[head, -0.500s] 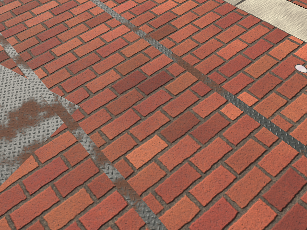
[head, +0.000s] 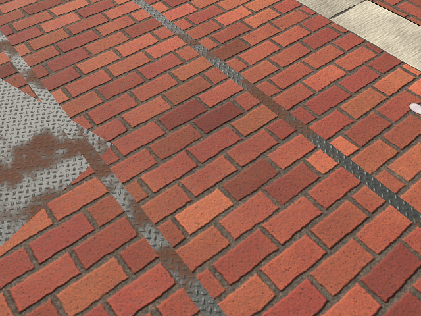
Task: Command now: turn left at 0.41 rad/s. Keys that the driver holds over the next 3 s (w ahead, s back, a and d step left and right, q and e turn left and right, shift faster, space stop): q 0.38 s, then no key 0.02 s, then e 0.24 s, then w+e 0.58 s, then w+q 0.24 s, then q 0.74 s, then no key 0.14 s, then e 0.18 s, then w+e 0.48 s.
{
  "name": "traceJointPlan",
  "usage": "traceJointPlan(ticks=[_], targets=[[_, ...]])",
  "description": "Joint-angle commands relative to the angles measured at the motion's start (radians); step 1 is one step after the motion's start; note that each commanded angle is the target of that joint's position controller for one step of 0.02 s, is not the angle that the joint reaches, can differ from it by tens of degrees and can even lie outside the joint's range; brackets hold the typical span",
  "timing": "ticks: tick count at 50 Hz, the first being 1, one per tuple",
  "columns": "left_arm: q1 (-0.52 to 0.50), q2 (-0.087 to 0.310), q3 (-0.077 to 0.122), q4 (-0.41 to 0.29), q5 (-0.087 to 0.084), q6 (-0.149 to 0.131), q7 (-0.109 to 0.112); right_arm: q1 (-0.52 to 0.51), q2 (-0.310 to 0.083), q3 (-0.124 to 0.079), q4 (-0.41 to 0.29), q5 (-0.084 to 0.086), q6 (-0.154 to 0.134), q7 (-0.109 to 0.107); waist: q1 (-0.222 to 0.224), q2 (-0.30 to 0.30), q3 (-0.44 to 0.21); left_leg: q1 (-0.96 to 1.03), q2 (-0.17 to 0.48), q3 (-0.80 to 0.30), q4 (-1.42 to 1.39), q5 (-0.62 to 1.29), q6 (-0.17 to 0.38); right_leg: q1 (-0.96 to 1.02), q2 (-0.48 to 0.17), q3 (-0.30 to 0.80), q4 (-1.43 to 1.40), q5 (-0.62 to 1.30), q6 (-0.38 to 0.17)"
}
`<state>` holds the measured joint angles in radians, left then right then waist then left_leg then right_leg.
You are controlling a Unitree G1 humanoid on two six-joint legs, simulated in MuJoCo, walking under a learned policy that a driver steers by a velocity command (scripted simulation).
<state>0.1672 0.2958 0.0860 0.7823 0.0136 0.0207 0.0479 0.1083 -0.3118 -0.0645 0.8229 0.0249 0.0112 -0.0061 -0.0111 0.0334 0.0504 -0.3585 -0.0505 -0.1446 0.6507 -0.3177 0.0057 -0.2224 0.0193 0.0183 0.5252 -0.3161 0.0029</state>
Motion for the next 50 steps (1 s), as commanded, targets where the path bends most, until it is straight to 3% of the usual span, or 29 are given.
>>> traceJointPlan(ticks=[1,3,6,9,10,11,12,13,14,15,16,18,21,26,29,31,33,34,35,36,38,39,41,42,43,45,47,49,50], targets=[[0.004,0.141,0.029,-0.074,0.015,-0.024,0.014,-0.039,-0.125,-0.038,-0.095,-0.005,0.002,0.003,0.032,-0.231,-0.079,-0.227,0.033,0.074,0.403,-0.310,-0.017,0.130,-0.441,0.377,-0.193,0.551,-0.290],[-0.071,0.149,0.027,-0.084,-0.007,-0.034,0.018,-0.007,-0.108,-0.041,-0.093,0.003,0.020,0.008,-0.014,-0.137,-0.046,-0.229,0.088,0.066,0.426,-0.238,-0.036,0.097,-0.380,0.245,-0.180,0.535,-0.235],[-0.070,0.184,0.038,-0.068,-0.015,-0.024,0.015,-0.037,-0.062,-0.018,-0.119,-0.003,0.028,0.025,0.015,-0.177,-0.056,-0.107,0.094,0.154,0.246,-0.114,-0.052,0.067,-0.290,0.077,-0.159,0.535,-0.180],[-0.043,0.193,0.041,-0.055,-0.029,-0.015,0.009,-0.003,-0.093,-0.030,-0.134,0.005,0.034,0.046,0.013,-0.194,-0.103,0.028,0.055,0.224,0.031,-0.011,-0.031,0.083,-0.290,0.023,-0.086,0.489,-0.154],[-0.042,0.188,0.039,-0.051,-0.039,-0.015,0.006,0.043,-0.098,-0.037,-0.122,0.003,0.037,0.047,-0.009,-0.177,-0.114,0.108,0.028,0.249,-0.076,0.073,-0.011,0.056,-0.280,-0.003,-0.030,0.436,-0.128],[0.017,0.159,0.032,-0.028,-0.037,-0.019,-0.002,0.091,-0.122,-0.052,-0.111,-0.002,0.039,0.037,-0.016,-0.106,-0.130,0.228,0.012,0.210,-0.175,0.166,0.021,-0.012,-0.243,-0.056,0.089,0.326,-0.075],[0.050,0.110,0.018,-0.038,0.002,-0.022,-0.010,0.121,-0.235,-0.082,-0.128,-0.002,0.038,0.018,-0.001,0.151,-0.127,0.385,0.202,-0.093,-0.244,0.518,0.105,-0.246,-0.146,-0.144,0.362,-0.026,0.028],[-0.038,0.075,0.003,-0.104,0.019,-0.028,-0.004,0.133,-0.308,-0.081,-0.160,-0.042,0.019,0.023,-0.026,0.287,-0.174,0.361,0.449,-0.477,-0.296,0.715,0.345,-0.434,0.001,-0.042,0.593,-0.429,0.076],[-0.077,0.130,0.017,-0.109,-0.006,-0.027,0.001,0.144,-0.264,-0.070,-0.164,-0.058,-0.006,0.031,-0.065,0.136,-0.212,0.335,0.445,-0.459,-0.324,0.591,0.387,-0.434,-0.025,0.067,0.719,-0.403,0.069],[-0.079,0.139,0.022,-0.108,-0.021,-0.023,0.004,0.097,-0.235,-0.061,-0.163,-0.048,-0.022,0.027,-0.032,0.107,-0.149,0.289,0.384,-0.359,-0.326,0.472,0.332,-0.450,-0.043,0.074,0.726,-0.311,0.052],[-0.058,0.145,0.029,-0.086,-0.015,-0.019,0.012,0.050,-0.208,-0.057,-0.166,-0.027,-0.025,0.018,-0.007,0.055,-0.110,0.255,0.321,-0.285,-0.327,0.345,0.265,-0.450,-0.066,0.075,0.681,-0.217,0.048],[-0.052,0.151,0.035,-0.079,-0.004,-0.015,0.019,0.005,-0.174,-0.042,-0.179,-0.016,-0.016,-0.001,0.015,0.069,-0.097,0.185,0.256,-0.221,-0.335,0.328,0.215,-0.384,-0.062,0.074,0.628,-0.099,0.056],[-0.003,0.115,0.026,-0.064,-0.013,-0.020,0.009,0.018,-0.139,-0.029,-0.188,-0.023,-0.013,-0.018,0.023,0.071,-0.147,0.216,0.236,-0.165,-0.333,0.369,0.221,-0.343,-0.045,0.059,0.566,-0.023,0.075],[-0.026,0.057,-0.008,-0.052,-0.012,-0.018,-0.008,0.014,-0.064,0.006,-0.152,-0.048,-0.017,-0.018,-0.006,0.097,-0.121,0.150,0.211,-0.089,-0.361,0.206,0.211,-0.156,-0.098,0.042,0.256,0.025,0.089],[-0.033,0.090,-0.008,-0.051,-0.022,-0.024,-0.019,0.020,-0.089,0.007,-0.122,-0.057,-0.017,-0.005,-0.022,0.096,-0.062,0.108,0.226,-0.105,-0.373,0.099,0.216,-0.076,-0.083,0.012,0.133,0.002,0.072],[-0.015,0.106,-0.005,-0.050,-0.023,-0.031,-0.022,0.001,-0.114,0.002,-0.115,-0.039,-0.012,-0.006,0.005,0.070,-0.036,0.117,0.223,-0.104,-0.332,0.124,0.196,-0.040,-0.063,-0.011,-0.008,0.077,0.048],[-0.001,0.141,-0.005,-0.061,-0.010,-0.036,-0.021,0.049,-0.113,0.000,-0.101,-0.038,-0.017,-0.013,0.004,0.009,-0.072,0.142,0.188,-0.074,-0.280,0.088,0.134,0.020,-0.099,0.052,-0.072,0.287,0.012],[0.003,0.181,0.003,-0.061,-0.019,-0.035,-0.020,0.079,-0.116,-0.005,-0.112,-0.050,-0.021,-0.014,-0.041,-0.060,-0.084,0.122,0.117,-0.021,-0.254,-0.065,0.107,0.020,-0.114,0.083,-0.016,0.309,-0.019],[0.030,0.173,0.010,-0.042,-0.039,-0.033,-0.023,0.044,-0.102,-0.004,-0.131,-0.049,-0.023,-0.017,-0.034,-0.097,-0.086,0.117,0.063,0.045,-0.227,-0.208,0.090,-0.036,-0.091,0.096,-0.014,0.049,-0.064],[0.050,0.138,0.005,-0.041,-0.042,-0.036,-0.027,0.006,-0.100,-0.007,-0.142,-0.039,-0.024,-0.019,-0.014,-0.085,-0.043,0.120,0.061,0.060,-0.200,-0.296,0.089,-0.129,-0.084,0.129,-0.052,-0.201,-0.094],[0.018,0.113,-0.004,-0.065,-0.040,-0.058,-0.031,0.050,-0.091,-0.011,-0.144,-0.013,-0.036,-0.018,-0.046,-0.104,0.028,0.186,0.120,-0.006,-0.205,-0.373,0.125,-0.310,-0.101,0.191,-0.074,-0.348,-0.121],[-0.022,0.096,-0.009,-0.089,-0.045,-0.072,-0.035,0.105,-0.105,-0.018,-0.135,-0.012,-0.048,-0.016,-0.076,-0.083,0.034,0.274,0.170,-0.071,-0.251,-0.384,0.151,-0.403,-0.085,0.171,-0.022,-0.309,-0.113],[-0.086,0.049,-0.024,-0.141,-0.048,-0.088,-0.047,0.177,-0.165,-0.042,-0.105,-0.019,-0.064,-0.016,-0.080,0.075,0.022,0.406,0.396,-0.319,-0.417,-0.401,0.251,-0.531,-0.054,0.021,0.247,-0.116,-0.074],[-0.108,0.075,-0.020,-0.158,-0.039,-0.087,-0.050,0.196,-0.153,-0.041,-0.105,-0.028,-0.072,-0.017,-0.094,0.072,0.025,0.397,0.456,-0.377,-0.440,-0.326,0.292,-0.570,-0.094,0.043,0.393,-0.203,-0.070],[-0.099,0.083,-0.018,-0.170,-0.045,-0.085,-0.057,0.197,-0.141,-0.037,-0.103,-0.026,-0.079,-0.015,-0.083,0.051,0.031,0.403,0.483,-0.375,-0.438,-0.236,0.302,-0.609,-0.122,0.063,0.458,-0.241,-0.073],[-0.097,0.069,-0.027,-0.180,-0.054,-0.077,-0.070,0.163,-0.132,-0.037,-0.104,-0.009,-0.077,-0.004,-0.070,0.039,0.043,0.419,0.431,-0.211,-0.456,-0.104,0.248,-0.602,-0.159,0.052,0.393,-0.204,-0.066],[-0.084,0.059,-0.035,-0.182,-0.049,-0.076,-0.088,0.112,-0.168,-0.047,-0.110,-0.011,-0.069,0.004,-0.051,0.047,0.021,0.319,0.348,-0.023,-0.459,0.063,0.192,-0.420,-0.141,-0.021,0.284,-0.093,-0.055],[0.017,0.064,-0.028,-0.151,-0.048,-0.072,-0.100,0.067,-0.184,-0.051,-0.118,-0.002,-0.061,0.012,0.005,0.054,-0.026,0.197,0.271,0.142,-0.385,0.170,0.139,-0.157,-0.060,-0.116,0.154,0.059,-0.046],[0.094,0.083,-0.013,-0.128,-0.043,-0.067,-0.097,0.070,-0.183,-0.050,-0.116,0.004,-0.061,0.013,0.046,0.046,-0.069,0.146,0.244,0.206,-0.277,0.298,0.112,-0.003,0.006,-0.170,0.102,0.124,-0.049]])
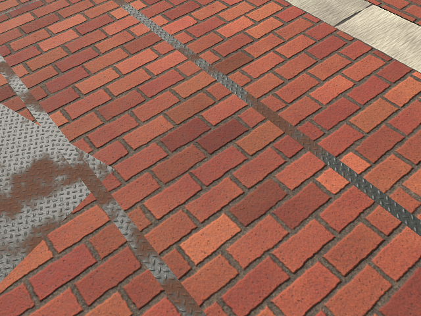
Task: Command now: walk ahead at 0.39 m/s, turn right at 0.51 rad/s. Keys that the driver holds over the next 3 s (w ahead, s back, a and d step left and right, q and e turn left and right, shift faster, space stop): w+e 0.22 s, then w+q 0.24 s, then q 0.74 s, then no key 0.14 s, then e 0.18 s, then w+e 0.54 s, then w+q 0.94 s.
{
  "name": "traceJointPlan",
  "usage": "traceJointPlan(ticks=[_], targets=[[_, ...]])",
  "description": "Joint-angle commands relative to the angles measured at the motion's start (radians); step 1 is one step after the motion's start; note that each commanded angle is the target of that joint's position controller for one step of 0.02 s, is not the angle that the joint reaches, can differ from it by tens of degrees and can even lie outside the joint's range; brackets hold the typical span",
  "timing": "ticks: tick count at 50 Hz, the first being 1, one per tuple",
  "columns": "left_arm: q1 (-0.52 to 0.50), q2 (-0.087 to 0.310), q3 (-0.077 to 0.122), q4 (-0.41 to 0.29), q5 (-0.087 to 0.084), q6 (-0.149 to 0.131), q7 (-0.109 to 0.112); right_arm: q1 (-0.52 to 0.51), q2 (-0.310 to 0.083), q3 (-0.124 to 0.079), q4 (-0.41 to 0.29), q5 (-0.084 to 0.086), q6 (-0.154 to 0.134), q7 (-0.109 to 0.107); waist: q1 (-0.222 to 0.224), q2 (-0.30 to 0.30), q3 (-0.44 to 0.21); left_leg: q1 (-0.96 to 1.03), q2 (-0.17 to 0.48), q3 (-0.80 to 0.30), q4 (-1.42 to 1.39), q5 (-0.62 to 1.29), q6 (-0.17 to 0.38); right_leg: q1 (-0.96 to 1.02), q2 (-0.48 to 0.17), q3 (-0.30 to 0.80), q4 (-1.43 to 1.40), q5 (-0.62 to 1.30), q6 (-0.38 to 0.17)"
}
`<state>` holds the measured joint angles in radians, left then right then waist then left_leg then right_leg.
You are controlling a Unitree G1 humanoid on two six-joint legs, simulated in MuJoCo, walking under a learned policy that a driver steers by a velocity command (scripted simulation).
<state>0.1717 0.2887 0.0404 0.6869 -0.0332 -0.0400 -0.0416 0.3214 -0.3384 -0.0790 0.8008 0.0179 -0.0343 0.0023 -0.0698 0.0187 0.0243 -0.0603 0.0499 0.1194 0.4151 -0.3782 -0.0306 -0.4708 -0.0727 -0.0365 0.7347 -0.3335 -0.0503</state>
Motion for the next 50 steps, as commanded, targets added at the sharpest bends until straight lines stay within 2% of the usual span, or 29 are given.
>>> traceJointPlan(ticks=[1,2,3,4,5,6,7,8,10,13,16,19,22,24,25,26,27,28,29,30,32,34,36,38,41,45,48,49,50], targets=[[0.189,0.138,0.062,-0.007,0.005,0.004,0.000,-0.113,-0.126,-0.025,-0.090,0.009,-0.022,0.005,0.150,0.025,-0.105,-0.212,0.112,0.009,0.139,0.477,0.112,0.416,0.144,-0.127,-0.121,0.140,-0.022],[0.336,0.198,0.092,0.012,-0.001,0.013,0.014,-0.125,-0.085,-0.011,-0.105,-0.011,-0.031,0.004,0.233,-0.072,-0.149,-0.385,0.072,0.060,0.438,0.388,0.047,0.609,0.070,0.041,-0.168,0.086,-0.085],[0.353,0.333,0.103,-0.023,0.005,0.005,0.026,-0.129,0.027,0.023,-0.178,-0.044,-0.051,0.006,0.175,-0.356,-0.187,-0.698,-0.078,-0.023,0.802,-0.212,-0.014,0.724,-0.228,0.683,-0.382,-0.083,-0.258],[0.330,0.272,0.083,-0.057,0.011,-0.016,0.016,-0.169,-0.060,0.010,-0.187,0.003,-0.077,0.010,0.207,-0.197,-0.230,-0.822,-0.079,-0.207,0.916,-0.195,0.001,0.752,-0.301,0.914,-0.537,-0.268,-0.330],[0.276,0.223,0.069,-0.059,0.017,-0.029,0.014,-0.198,-0.103,0.000,-0.197,0.035,-0.092,0.016,0.181,-0.142,-0.114,-0.901,-0.021,-0.207,0.917,-0.108,0.032,0.695,-0.294,0.807,-0.530,-0.263,-0.308],[0.221,0.187,0.058,-0.070,0.019,-0.034,0.013,-0.187,-0.106,0.002,-0.184,0.020,-0.101,0.014,0.149,-0.095,-0.057,-0.856,0.021,-0.201,0.843,-0.020,0.047,0.597,-0.246,0.679,-0.509,-0.150,-0.271],[0.161,0.167,0.050,-0.085,0.025,-0.032,0.015,-0.173,-0.106,-0.002,-0.165,-0.010,-0.103,0.009,0.113,-0.068,-0.024,-0.785,0.048,-0.204,0.760,0.048,0.045,0.502,-0.194,0.570,-0.498,-0.013,-0.240],[0.125,0.155,0.044,-0.100,0.035,-0.031,0.018,-0.158,-0.112,-0.009,-0.159,-0.024,-0.099,0.011,0.084,-0.087,-0.012,-0.713,0.058,-0.206,0.698,0.098,0.040,0.432,-0.154,0.496,-0.510,0.094,-0.224],[0.112,0.157,0.043,-0.105,0.033,-0.034,0.030,-0.154,-0.098,-0.009,-0.151,-0.033,-0.085,0.019,0.066,-0.087,-0.017,-0.656,0.039,-0.178,0.622,0.161,0.014,0.382,-0.120,0.409,-0.524,0.286,-0.222],[0.138,0.157,0.043,-0.076,0.023,-0.035,0.051,-0.215,-0.045,0.011,-0.154,-0.033,-0.072,0.022,0.078,-0.077,-0.005,-0.630,0.015,-0.143,0.416,0.326,-0.021,0.357,-0.072,0.267,-0.534,0.441,-0.189],[0.188,0.158,0.041,-0.039,0.023,-0.036,0.058,-0.329,-0.004,0.032,-0.171,-0.016,-0.075,0.037,0.133,-0.105,0.017,-0.542,-0.011,-0.104,0.217,0.521,-0.015,0.323,-0.044,0.184,-0.552,0.417,-0.141],[0.233,0.165,0.043,0.000,0.021,-0.040,0.055,-0.414,-0.009,0.035,-0.198,0.001,-0.079,0.052,0.165,-0.097,0.061,-0.558,-0.013,-0.107,0.124,0.567,0.023,0.387,-0.089,0.185,-0.573,0.359,-0.137],[0.249,0.169,0.047,0.031,0.023,-0.031,0.055,-0.438,-0.022,0.033,-0.215,0.002,-0.086,0.070,0.161,-0.090,0.070,-0.610,-0.024,-0.104,0.078,0.479,0.079,0.523,-0.140,0.164,-0.525,0.481,-0.127],[0.231,0.181,0.050,0.033,0.030,-0.020,0.064,-0.382,-0.042,0.022,-0.205,-0.006,-0.087,0.076,0.124,-0.107,0.018,-0.531,-0.074,-0.074,0.073,0.390,0.116,0.585,-0.135,0.126,-0.416,0.823,-0.101],[0.222,0.190,0.051,0.028,0.039,-0.011,0.071,-0.303,-0.067,0.008,-0.183,-0.013,-0.085,0.073,0.088,-0.129,-0.051,-0.433,-0.120,-0.045,0.090,0.353,0.135,0.611,-0.119,0.109,-0.305,1.057,-0.082],[0.189,0.194,0.048,0.017,0.044,-0.002,0.077,-0.168,-0.094,-0.008,-0.151,-0.016,-0.085,0.067,0.011,-0.123,-0.134,-0.264,-0.147,-0.026,0.050,0.425,0.159,0.584,-0.081,0.066,-0.115,1.181,-0.046],[0.176,0.177,0.038,-0.010,0.057,-0.005,0.080,-0.026,-0.134,-0.020,-0.133,-0.024,-0.082,0.056,-0.052,-0.080,-0.246,0.044,-0.039,-0.161,0.085,0.623,0.214,0.378,-0.048,0.056,0.141,0.977,-0.003],[0.316,0.062,0.006,-0.035,0.071,-0.020,0.069,0.030,-0.238,-0.036,-0.131,-0.041,-0.078,0.052,0.036,0.219,-0.410,0.487,0.291,-0.650,0.160,0.899,0.445,-0.074,0.141,0.053,0.636,0.039,0.113],[0.328,0.145,0.010,-0.009,0.057,-0.036,0.055,0.056,-0.146,-0.025,-0.129,-0.017,-0.067,0.047,-0.018,0.143,-0.571,0.583,0.333,-0.847,0.059,0.843,0.489,-0.160,0.175,0.193,0.769,-0.269,0.124],[0.208,0.190,0.023,-0.049,0.018,-0.045,0.046,-0.023,-0.128,-0.019,-0.155,-0.007,-0.052,0.036,-0.025,0.086,-0.420,0.450,0.282,-0.696,0.029,0.772,0.426,-0.219,0.102,0.218,0.750,-0.209,0.114],[0.070,0.176,0.019,-0.093,0.037,-0.047,0.056,-0.130,-0.099,-0.008,-0.181,-0.001,-0.032,0.021,0.022,-0.069,-0.169,0.099,0.195,-0.527,-0.037,0.795,0.360,-0.218,0.047,0.155,0.622,-0.143,0.108],[0.109,0.156,0.019,-0.100,0.048,-0.024,0.065,-0.154,-0.106,-0.011,-0.184,-0.018,-0.025,0.014,0.088,-0.026,-0.102,-0.126,0.138,-0.467,-0.099,0.792,0.349,-0.105,0.029,0.143,0.508,-0.111,0.116],[0.159,0.109,0.004,-0.084,0.052,-0.011,0.077,-0.176,-0.116,-0.016,-0.177,-0.018,-0.020,0.010,0.118,0.021,-0.102,-0.234,0.105,-0.401,-0.104,0.870,0.343,-0.046,0.032,0.114,0.364,-0.098,0.140],[0.144,0.092,-0.001,-0.085,0.057,-0.003,0.088,-0.172,-0.139,-0.026,-0.170,-0.015,-0.009,0.000,0.114,0.035,-0.145,-0.261,0.085,-0.375,-0.081,0.899,0.326,-0.011,0.053,0.101,0.258,-0.024,0.157],[0.085,0.091,0.001,-0.095,0.049,0.009,0.089,-0.171,-0.141,-0.031,-0.165,0.003,0.023,-0.017,0.096,0.061,-0.185,-0.283,0.044,-0.376,-0.054,0.697,0.267,0.047,0.078,0.110,0.131,0.124,0.163],[-0.005,0.100,0.010,-0.128,0.037,0.005,0.074,-0.158,-0.132,-0.031,-0.168,0.004,0.055,-0.028,0.065,0.118,-0.157,-0.248,0.038,-0.483,-0.019,0.415,0.230,0.070,0.106,0.132,-0.040,0.122,0.149],[0.048,0.117,0.031,-0.115,0.037,-0.018,0.067,-0.174,-0.094,-0.020,-0.182,0.012,0.064,-0.031,0.103,0.135,-0.138,-0.222,-0.002,-0.539,0.092,0.335,0.160,0.211,0.080,0.137,-0.342,0.260,0.097],[0.067,0.180,0.046,-0.123,0.054,-0.018,0.075,-0.124,-0.038,-0.003,-0.187,-0.001,0.063,-0.028,0.077,0.013,-0.180,-0.298,-0.060,-0.471,0.248,0.086,0.106,0.338,-0.117,0.284,-0.368,0.357,0.024],[0.025,0.246,0.063,-0.133,0.087,0.000,0.076,-0.051,-0.015,0.002,-0.204,-0.006,0.055,-0.027,0.013,-0.263,-0.143,-0.511,-0.212,-0.289,0.436,-0.266,0.046,0.400,-0.315,0.532,-0.387,0.573,-0.141]])
Over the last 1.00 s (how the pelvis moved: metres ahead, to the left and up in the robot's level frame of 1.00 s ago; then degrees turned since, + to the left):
0.10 0.01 0.00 3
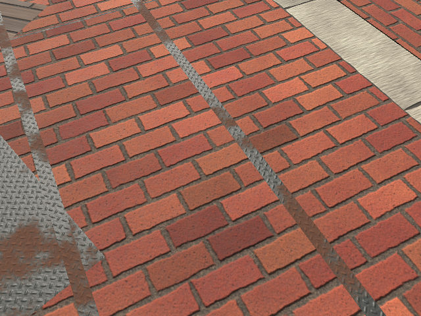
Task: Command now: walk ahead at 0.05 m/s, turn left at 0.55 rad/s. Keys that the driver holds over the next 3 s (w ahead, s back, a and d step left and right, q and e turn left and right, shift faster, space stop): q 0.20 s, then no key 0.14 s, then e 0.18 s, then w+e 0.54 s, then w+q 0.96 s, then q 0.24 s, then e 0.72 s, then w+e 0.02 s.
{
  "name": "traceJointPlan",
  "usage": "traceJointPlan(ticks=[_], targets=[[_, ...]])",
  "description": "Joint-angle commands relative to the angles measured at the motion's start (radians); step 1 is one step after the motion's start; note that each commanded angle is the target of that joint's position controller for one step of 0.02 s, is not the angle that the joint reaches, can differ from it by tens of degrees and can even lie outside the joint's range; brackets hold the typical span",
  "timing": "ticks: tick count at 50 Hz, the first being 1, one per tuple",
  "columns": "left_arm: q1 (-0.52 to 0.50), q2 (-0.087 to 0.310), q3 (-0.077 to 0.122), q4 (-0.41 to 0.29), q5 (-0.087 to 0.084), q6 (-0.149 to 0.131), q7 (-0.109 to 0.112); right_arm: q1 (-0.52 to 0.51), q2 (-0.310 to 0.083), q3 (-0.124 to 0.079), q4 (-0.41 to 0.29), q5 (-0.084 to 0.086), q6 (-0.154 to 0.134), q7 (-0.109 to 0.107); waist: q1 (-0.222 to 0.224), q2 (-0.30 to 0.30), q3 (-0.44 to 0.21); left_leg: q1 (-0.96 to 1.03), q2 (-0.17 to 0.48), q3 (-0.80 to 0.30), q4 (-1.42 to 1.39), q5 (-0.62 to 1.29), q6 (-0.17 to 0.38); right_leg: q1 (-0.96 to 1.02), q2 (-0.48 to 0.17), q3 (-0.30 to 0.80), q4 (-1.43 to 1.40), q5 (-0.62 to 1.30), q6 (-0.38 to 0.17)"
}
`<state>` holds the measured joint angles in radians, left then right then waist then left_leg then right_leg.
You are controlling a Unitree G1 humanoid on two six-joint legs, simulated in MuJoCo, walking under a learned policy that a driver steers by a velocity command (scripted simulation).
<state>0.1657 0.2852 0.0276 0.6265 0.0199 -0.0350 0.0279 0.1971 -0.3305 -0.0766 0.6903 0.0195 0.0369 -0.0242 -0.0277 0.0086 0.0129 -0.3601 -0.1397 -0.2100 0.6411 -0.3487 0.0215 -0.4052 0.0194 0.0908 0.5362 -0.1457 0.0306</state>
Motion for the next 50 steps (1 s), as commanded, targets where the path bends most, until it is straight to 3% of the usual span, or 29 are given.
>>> traceJointPlan(ticks=[1,2,3,4,6,8,12,15,17,18,19,20,21,22,24,26,27,29,31,34,37,41,44,45,46,47,48,49,50], targets=[[0.060,0.205,0.072,-0.068,0.033,-0.002,0.005,0.085,-0.109,-0.022,-0.086,-0.018,-0.025,0.003,0.000,-0.268,-0.153,-0.261,0.042,0.065,0.439,-0.321,-0.051,0.318,-0.465,0.507,-0.209,0.379,-0.312],[0.039,0.151,0.057,-0.077,0.024,-0.001,0.007,0.072,-0.157,-0.041,-0.069,-0.004,-0.019,0.003,0.008,-0.180,-0.129,-0.271,0.072,0.063,0.538,-0.249,-0.069,0.293,-0.411,0.395,-0.189,0.331,-0.293],[0.003,0.123,0.051,-0.078,0.013,0.002,0.007,0.068,-0.155,-0.047,-0.050,0.002,-0.003,-0.003,0.002,-0.122,-0.101,-0.270,0.091,0.077,0.577,-0.186,-0.089,0.266,-0.338,0.278,-0.179,0.277,-0.247],[-0.022,0.113,0.049,-0.080,0.002,0.006,0.010,0.062,-0.141,-0.047,-0.049,0.000,0.012,-0.009,0.002,-0.119,-0.085,-0.276,0.101,0.090,0.605,-0.135,-0.105,0.247,-0.302,0.211,-0.179,0.252,-0.223],[-0.030,0.116,0.050,-0.070,0.004,0.014,0.016,0.042,-0.089,-0.034,-0.067,0.004,0.025,-0.007,0.009,-0.142,-0.062,-0.247,0.109,0.140,0.577,-0.071,-0.124,0.209,-0.251,0.096,-0.199,0.282,-0.217],[-0.005,0.120,0.057,-0.057,0.008,0.023,0.022,-0.005,-0.060,-0.025,-0.096,0.007,0.025,-0.004,0.036,-0.178,-0.075,-0.249,0.123,0.168,0.485,-0.053,-0.134,0.263,-0.257,0.057,-0.202,0.296,-0.236],[0.004,0.158,0.077,-0.036,-0.003,0.033,0.019,-0.049,-0.030,-0.009,-0.129,-0.004,0.020,0.015,0.059,-0.192,-0.121,-0.119,0.155,0.197,0.271,-0.078,-0.116,0.277,-0.295,0.022,-0.188,0.327,-0.261],[0.001,0.173,0.082,-0.019,-0.021,0.035,0.004,-0.031,-0.042,-0.012,-0.124,-0.006,0.022,0.024,0.058,-0.204,-0.127,-0.023,0.138,0.229,0.117,-0.066,-0.085,0.273,-0.312,0.025,-0.168,0.326,-0.267],[-0.020,0.172,0.080,-0.007,-0.040,0.037,0.000,0.017,-0.033,-0.013,-0.102,-0.008,0.021,0.031,0.024,-0.190,-0.118,0.082,0.120,0.255,-0.095,0.067,-0.043,0.244,-0.297,0.010,-0.122,0.288,-0.237],[-0.001,0.147,0.070,0.012,-0.048,0.037,-0.001,0.045,-0.027,-0.011,-0.085,-0.013,0.018,0.033,0.010,-0.172,-0.109,0.189,0.109,0.253,-0.245,0.170,-0.012,0.184,-0.269,-0.005,-0.091,0.233,-0.196],[0.053,0.094,0.049,0.035,-0.036,0.030,-0.010,0.062,-0.049,-0.011,-0.084,-0.021,0.017,0.027,0.020,-0.085,-0.131,0.342,0.185,0.147,-0.300,0.296,0.019,0.077,-0.218,-0.044,-0.032,0.074,-0.111],[0.083,0.006,0.016,0.019,0.023,0.018,-0.030,0.059,-0.120,-0.016,-0.100,-0.035,0.018,0.011,0.069,0.208,-0.166,0.459,0.436,-0.109,-0.266,0.638,0.101,-0.084,-0.110,-0.146,0.154,-0.340,-0.004],[0.019,0.052,0.031,0.008,0.007,0.023,-0.020,0.025,-0.060,0.004,-0.092,-0.066,0.000,0.018,0.020,0.221,-0.143,0.236,0.508,-0.122,-0.308,0.527,0.239,-0.050,-0.107,-0.069,0.216,-0.478,0.029],[-0.004,0.109,0.046,0.016,-0.017,0.032,-0.014,-0.031,-0.040,0.010,-0.096,-0.073,-0.020,0.024,0.024,0.172,-0.080,0.181,0.448,-0.068,-0.337,0.416,0.236,-0.023,-0.111,-0.050,0.277,-0.433,0.038],[0.024,0.134,0.065,0.058,-0.025,0.052,0.001,-0.076,-0.050,0.004,-0.075,-0.058,-0.045,0.021,0.029,0.168,-0.040,0.182,0.391,0.014,-0.339,0.384,0.187,-0.060,-0.091,-0.031,0.359,-0.360,0.051],[0.065,0.142,0.077,0.075,-0.031,0.064,0.010,-0.083,-0.056,0.000,-0.058,-0.044,-0.050,0.009,0.038,0.152,-0.024,0.178,0.393,0.060,-0.318,0.532,0.194,-0.066,-0.060,-0.006,0.467,-0.332,0.067],[0.083,0.138,0.079,0.080,-0.038,0.065,0.010,-0.054,-0.058,-0.004,-0.049,-0.039,-0.047,0.002,0.027,0.142,-0.043,0.223,0.402,0.063,-0.340,0.428,0.203,-0.103,-0.056,-0.015,0.507,-0.314,0.070],[0.034,0.128,0.078,0.061,-0.049,0.063,0.010,0.005,-0.067,-0.014,-0.028,-0.022,-0.042,-0.011,-0.021,0.133,-0.011,0.303,0.430,0.007,-0.425,0.034,0.207,-0.236,-0.075,-0.024,0.522,-0.267,0.065],[-0.016,0.110,0.073,0.037,-0.047,0.055,0.009,0.027,-0.059,-0.015,-0.009,-0.017,-0.050,-0.021,-0.038,0.123,0.029,0.358,0.454,-0.029,-0.480,-0.109,0.196,-0.315,-0.093,-0.020,0.473,-0.232,0.054],[-0.020,0.079,0.066,0.028,-0.039,0.036,-0.006,0.032,-0.067,-0.027,0.008,-0.018,-0.071,-0.022,-0.035,0.096,0.024,0.395,0.461,0.030,-0.505,-0.059,0.186,-0.300,-0.113,-0.041,0.380,-0.198,0.035],[-0.027,0.055,0.055,0.016,-0.040,0.024,-0.028,0.027,-0.091,-0.042,0.021,-0.014,-0.088,-0.007,-0.030,0.094,0.026,0.353,0.457,0.114,-0.515,-0.015,0.182,-0.223,-0.126,-0.079,0.275,-0.180,0.006],[-0.033,0.069,0.052,0.000,-0.047,0.025,-0.054,0.028,-0.129,-0.061,0.036,0.004,-0.097,0.021,-0.018,0.098,0.041,0.286,0.462,0.193,-0.502,-0.018,0.173,-0.107,-0.119,-0.130,0.171,-0.188,-0.044],[0.034,0.079,0.057,0.016,-0.045,0.030,-0.061,-0.006,-0.140,-0.064,0.044,0.024,-0.091,0.034,0.042,0.071,0.033,0.211,0.452,0.272,-0.404,-0.027,0.132,0.057,-0.081,-0.190,0.063,-0.132,-0.089],[0.104,0.102,0.071,0.041,-0.043,0.033,-0.057,-0.009,-0.126,-0.058,0.045,0.021,-0.091,0.035,0.076,0.051,0.003,0.141,0.421,0.325,-0.291,0.048,0.105,0.194,-0.034,-0.222,0.043,-0.134,-0.109],[0.247,0.163,0.105,0.080,-0.052,0.036,-0.048,-0.002,-0.080,-0.040,0.045,0.005,-0.094,0.036,0.140,-0.019,-0.069,0.051,0.358,0.399,-0.044,0.176,0.059,0.397,-0.006,-0.192,0.013,-0.151,-0.150],[0.380,0.305,0.142,0.094,-0.055,0.032,-0.031,-0.048,0.000,-0.011,-0.014,-0.036,-0.100,0.033,0.177,-0.308,-0.093,-0.258,0.226,0.469,0.411,-0.060,-0.045,0.584,-0.245,0.252,-0.145,-0.240,-0.279],[0.332,0.322,0.127,0.045,-0.044,-0.001,-0.044,-0.082,-0.012,-0.008,-0.062,-0.021,-0.128,0.029,0.147,-0.298,-0.148,-0.503,0.107,0.220,0.621,-0.245,-0.060,0.639,-0.377,0.719,-0.339,-0.465,-0.418],[0.278,0.233,0.101,0.032,-0.040,-0.024,-0.054,-0.113,-0.093,-0.023,-0.064,0.018,-0.149,0.040,0.146,-0.181,-0.080,-0.588,0.177,0.151,0.667,-0.172,-0.029,0.615,-0.392,0.634,-0.364,-0.454,-0.398],[0.242,0.182,0.084,0.023,-0.036,-0.036,-0.057,-0.097,-0.107,-0.025,-0.054,0.023,-0.162,0.047,0.113,-0.159,-0.037,-0.563,0.215,0.147,0.616,-0.075,0.000,0.551,-0.353,0.521,-0.340,-0.363,-0.361]])
Over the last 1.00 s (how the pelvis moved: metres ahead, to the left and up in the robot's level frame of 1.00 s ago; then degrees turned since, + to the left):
0.46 -0.11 0.00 9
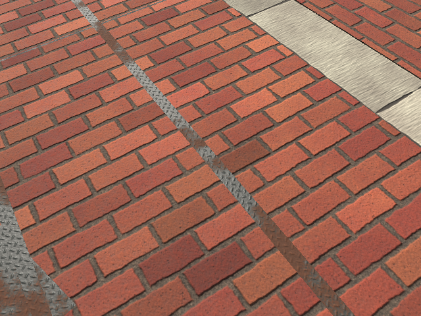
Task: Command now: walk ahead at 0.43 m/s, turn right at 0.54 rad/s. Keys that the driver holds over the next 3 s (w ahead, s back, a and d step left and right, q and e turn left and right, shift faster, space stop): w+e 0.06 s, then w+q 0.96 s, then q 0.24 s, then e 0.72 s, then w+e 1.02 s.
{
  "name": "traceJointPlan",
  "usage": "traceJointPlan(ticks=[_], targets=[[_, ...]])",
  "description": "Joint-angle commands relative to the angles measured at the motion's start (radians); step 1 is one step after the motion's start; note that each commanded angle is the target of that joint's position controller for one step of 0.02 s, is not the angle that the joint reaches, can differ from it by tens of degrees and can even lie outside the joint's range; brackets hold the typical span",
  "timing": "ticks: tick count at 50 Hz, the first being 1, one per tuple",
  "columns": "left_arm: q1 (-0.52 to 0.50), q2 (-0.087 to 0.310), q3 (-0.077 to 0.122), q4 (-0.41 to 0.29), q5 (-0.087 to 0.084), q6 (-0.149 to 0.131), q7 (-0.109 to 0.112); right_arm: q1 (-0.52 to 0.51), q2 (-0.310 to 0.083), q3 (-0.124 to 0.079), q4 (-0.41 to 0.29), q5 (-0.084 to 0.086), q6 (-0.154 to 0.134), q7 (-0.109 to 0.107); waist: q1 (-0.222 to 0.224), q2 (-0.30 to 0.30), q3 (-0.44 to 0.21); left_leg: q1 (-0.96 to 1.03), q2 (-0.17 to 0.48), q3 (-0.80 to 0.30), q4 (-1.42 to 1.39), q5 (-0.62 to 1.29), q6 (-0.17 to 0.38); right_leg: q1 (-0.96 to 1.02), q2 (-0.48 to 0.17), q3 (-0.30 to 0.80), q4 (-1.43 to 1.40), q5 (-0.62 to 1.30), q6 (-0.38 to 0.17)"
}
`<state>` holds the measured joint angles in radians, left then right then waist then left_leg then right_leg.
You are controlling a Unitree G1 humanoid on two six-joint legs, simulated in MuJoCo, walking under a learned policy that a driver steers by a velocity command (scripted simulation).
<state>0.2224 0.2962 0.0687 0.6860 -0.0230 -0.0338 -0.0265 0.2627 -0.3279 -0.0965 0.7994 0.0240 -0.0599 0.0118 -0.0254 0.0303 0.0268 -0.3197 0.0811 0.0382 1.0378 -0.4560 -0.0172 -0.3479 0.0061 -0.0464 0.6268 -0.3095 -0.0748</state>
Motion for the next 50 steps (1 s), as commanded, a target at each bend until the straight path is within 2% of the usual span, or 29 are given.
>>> traceJointPlan(ticks=[1,2,4,7,10,13,16,19,21,22,23,24,25,26,27,28,30,32,36,38,41,43,44,45,46,47,48,49,50], targets=[[0.131,0.142,0.033,-0.046,0.007,-0.037,-0.001,-0.140,-0.109,-0.007,-0.140,-0.006,-0.070,0.007,0.076,-0.104,-0.019,-0.555,0.025,-0.104,0.150,0.112,0.040,0.424,-0.291,0.554,-0.415,-0.084,-0.218],[0.092,0.127,0.025,-0.057,0.011,-0.035,0.005,-0.132,-0.112,-0.011,-0.131,-0.028,-0.070,0.006,0.051,-0.105,-0.008,-0.491,0.038,-0.107,0.068,0.175,0.035,0.363,-0.252,0.473,-0.419,0.034,-0.194],[0.071,0.126,0.021,-0.067,0.021,-0.039,0.018,-0.106,-0.091,-0.008,-0.110,-0.034,-0.056,0.013,0.025,-0.111,-0.024,-0.419,0.024,-0.080,0.002,0.271,0.011,0.323,-0.215,0.371,-0.438,0.250,-0.180],[0.103,0.132,0.021,-0.041,0.018,-0.046,0.034,-0.146,-0.047,0.010,-0.104,-0.027,-0.036,0.016,0.039,-0.093,-0.012,-0.408,0.013,-0.050,-0.148,0.420,-0.019,0.307,-0.180,0.229,-0.451,0.462,-0.145],[0.133,0.133,0.017,-0.012,0.020,-0.049,0.043,-0.241,-0.011,0.030,-0.126,-0.010,-0.035,0.026,0.078,-0.116,0.021,-0.339,-0.011,-0.016,-0.344,0.581,-0.009,0.265,-0.144,0.130,-0.484,0.442,-0.096],[0.172,0.141,0.020,0.024,0.022,-0.054,0.045,-0.323,-0.002,0.041,-0.149,0.002,-0.039,0.043,0.109,-0.103,0.072,-0.326,-0.023,-0.012,-0.457,0.654,0.019,0.288,-0.177,0.104,-0.524,0.366,-0.088],[0.184,0.144,0.024,0.052,0.021,-0.046,0.045,-0.360,-0.009,0.043,-0.170,0.004,-0.045,0.064,0.111,-0.082,0.093,-0.367,-0.044,-0.017,-0.523,0.595,0.059,0.405,-0.220,0.072,-0.490,0.460,-0.087],[0.169,0.170,0.033,0.054,0.026,-0.031,0.059,-0.305,-0.040,0.030,-0.171,-0.002,-0.047,0.073,0.068,-0.120,0.012,-0.278,-0.118,0.028,-0.523,0.460,0.113,0.511,-0.234,0.029,-0.334,0.933,-0.060],[0.150,0.189,0.035,0.044,0.035,-0.011,0.069,-0.117,-0.102,-0.001,-0.133,-0.004,-0.036,0.061,-0.026,-0.142,-0.124,-0.059,-0.190,0.073,-0.513,0.389,0.160,0.531,-0.207,-0.005,-0.052,1.242,-0.028],[0.123,0.190,0.030,0.029,0.036,-0.010,0.073,0.031,-0.137,-0.019,-0.112,-0.003,-0.030,0.047,-0.113,-0.111,-0.200,0.218,-0.142,-0.009,-0.534,0.448,0.205,0.346,-0.185,-0.025,0.186,1.132,0.005],[0.223,0.092,0.000,-0.005,0.053,-0.027,0.064,0.161,-0.235,-0.044,-0.103,-0.015,-0.024,0.036,-0.079,0.120,-0.355,0.672,0.133,-0.456,-0.475,0.411,0.389,-0.100,-0.043,-0.013,0.637,0.447,0.090],[0.239,0.072,-0.022,-0.001,0.041,-0.061,0.042,0.177,-0.182,-0.030,-0.088,0.002,-0.027,0.036,-0.074,0.160,-0.475,0.819,0.257,-0.879,-0.662,0.202,0.484,-0.327,0.097,0.144,0.827,-0.253,0.108],[0.111,0.136,-0.005,-0.036,-0.007,-0.088,0.025,0.135,-0.138,-0.020,-0.094,0.003,-0.022,0.026,-0.106,0.081,-0.328,0.720,0.216,-0.770,-0.724,0.072,0.412,-0.431,0.024,0.213,0.843,-0.183,0.079],[0.029,0.145,-0.010,-0.070,-0.018,-0.106,0.019,0.064,-0.116,-0.012,-0.113,0.000,-0.019,0.020,-0.080,0.003,-0.194,0.544,0.186,-0.652,-0.758,0.074,0.367,-0.438,-0.027,0.194,0.761,-0.097,0.060],[-0.006,0.135,-0.010,-0.076,0.006,-0.113,0.022,0.003,-0.093,-0.002,-0.126,-0.005,-0.018,0.018,-0.035,-0.078,-0.092,0.364,0.147,-0.573,-0.791,0.163,0.345,-0.401,-0.058,0.172,0.662,-0.058,0.059],[0.004,0.138,-0.003,-0.077,0.027,-0.109,0.027,-0.033,-0.077,0.006,-0.139,-0.016,-0.020,0.014,0.007,-0.070,-0.052,0.244,0.109,-0.510,-0.816,0.260,0.336,-0.333,-0.085,0.169,0.589,-0.026,0.067],[0.054,0.119,-0.005,-0.074,0.039,-0.088,0.029,-0.068,-0.076,0.005,-0.155,-0.018,-0.017,0.006,0.053,-0.007,-0.032,0.110,0.066,-0.437,-0.849,0.377,0.341,-0.262,-0.106,0.148,0.510,-0.011,0.097],[0.042,0.092,-0.016,-0.085,0.048,-0.074,0.036,-0.059,-0.098,0.000,-0.149,-0.014,-0.018,-0.003,0.056,0.003,-0.016,0.004,0.038,-0.352,-0.851,0.487,0.336,-0.229,-0.106,0.109,0.390,0.033,0.133],[-0.126,0.044,-0.037,-0.123,0.042,-0.077,0.035,0.009,-0.131,-0.012,-0.125,0.003,-0.006,-0.019,-0.021,0.022,-0.018,-0.069,-0.040,-0.273,-0.812,0.406,0.260,-0.116,-0.045,0.081,0.056,0.347,0.163],[-0.175,0.058,-0.031,-0.135,0.024,-0.083,0.030,0.057,-0.135,-0.013,-0.109,0.008,0.005,-0.023,-0.047,0.040,-0.035,-0.020,-0.024,-0.317,-0.778,0.342,0.242,-0.086,-0.017,0.096,-0.029,0.399,0.168],[-0.177,0.101,-0.009,-0.141,0.012,-0.092,0.021,0.077,-0.123,-0.011,-0.105,0.010,0.017,-0.027,-0.032,0.067,-0.050,0.093,0.018,-0.424,-0.677,0.258,0.210,-0.067,-0.016,0.142,-0.111,0.320,0.141],[-0.093,0.122,0.010,-0.122,0.010,-0.099,0.020,0.059,-0.106,-0.008,-0.114,0.003,0.022,-0.026,0.026,0.088,-0.066,0.106,0.016,-0.456,-0.584,0.263,0.178,0.043,-0.016,0.128,-0.153,0.244,0.096],[-0.004,0.150,0.025,-0.110,0.019,-0.103,0.026,0.065,-0.063,0.006,-0.120,-0.003,0.019,-0.022,0.072,0.071,-0.121,0.069,-0.028,-0.420,-0.455,0.267,0.143,0.193,-0.063,0.152,-0.168,0.216,0.055],[0.136,0.206,0.040,-0.101,0.034,-0.103,0.034,0.093,0.016,0.032,-0.137,-0.022,0.015,-0.016,0.115,-0.080,-0.261,-0.044,-0.102,-0.315,-0.153,0.081,0.102,0.432,-0.254,0.340,-0.171,0.136,-0.011],[0.194,0.274,0.058,-0.061,0.045,-0.086,0.023,0.202,0.028,0.042,-0.176,0.014,0.004,-0.013,0.054,-0.434,-0.333,-0.376,-0.185,-0.202,0.136,-0.164,0.058,0.644,-0.437,0.833,-0.303,-0.171,-0.156],[0.157,0.176,0.039,-0.085,0.031,-0.083,0.018,0.179,-0.077,0.021,-0.147,0.024,0.008,-0.020,0.080,-0.272,-0.241,-0.474,-0.108,-0.228,0.262,-0.087,0.040,0.586,-0.422,0.850,-0.343,-0.345,-0.136],[0.123,0.130,0.026,-0.088,0.026,-0.078,0.023,0.078,-0.117,0.007,-0.160,0.015,0.015,-0.020,0.103,-0.178,-0.134,-0.496,-0.081,-0.202,0.292,0.011,0.033,0.490,-0.382,0.677,-0.343,-0.267,-0.101],[0.081,0.113,0.018,-0.089,0.035,-0.075,0.023,0.033,-0.105,0.007,-0.168,0.003,0.020,-0.021,0.090,-0.105,-0.082,-0.460,-0.050,-0.183,0.273,0.083,0.025,0.389,-0.336,0.541,-0.348,-0.100,-0.085],[0.053,0.093,0.012,-0.079,0.039,-0.073,0.025,0.004,-0.094,0.004,-0.181,-0.004,0.020,-0.018,0.076,-0.107,-0.038,-0.445,-0.026,-0.184,0.229,0.129,0.020,0.322,-0.298,0.446,-0.364,0.018,-0.086]])
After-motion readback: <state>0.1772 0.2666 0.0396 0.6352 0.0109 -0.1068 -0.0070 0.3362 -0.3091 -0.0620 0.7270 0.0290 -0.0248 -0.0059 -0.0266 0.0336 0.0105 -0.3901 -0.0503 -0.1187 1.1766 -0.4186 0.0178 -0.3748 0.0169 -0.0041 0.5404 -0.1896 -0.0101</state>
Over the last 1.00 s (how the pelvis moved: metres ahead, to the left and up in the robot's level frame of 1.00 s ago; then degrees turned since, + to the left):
0.10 -0.05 0.00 -6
